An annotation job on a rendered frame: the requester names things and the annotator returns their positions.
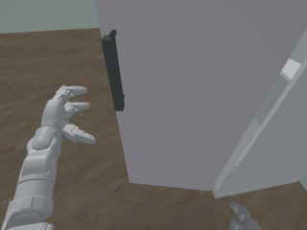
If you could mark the fridge door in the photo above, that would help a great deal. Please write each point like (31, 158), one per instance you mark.
(194, 74)

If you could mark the handle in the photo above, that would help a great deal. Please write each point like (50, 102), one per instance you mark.
(113, 70)

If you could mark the left robot forearm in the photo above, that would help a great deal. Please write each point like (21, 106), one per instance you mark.
(32, 201)

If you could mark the right robot hand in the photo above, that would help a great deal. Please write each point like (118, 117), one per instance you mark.
(243, 215)

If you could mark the left robot hand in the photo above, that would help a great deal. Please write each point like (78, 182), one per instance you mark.
(55, 111)

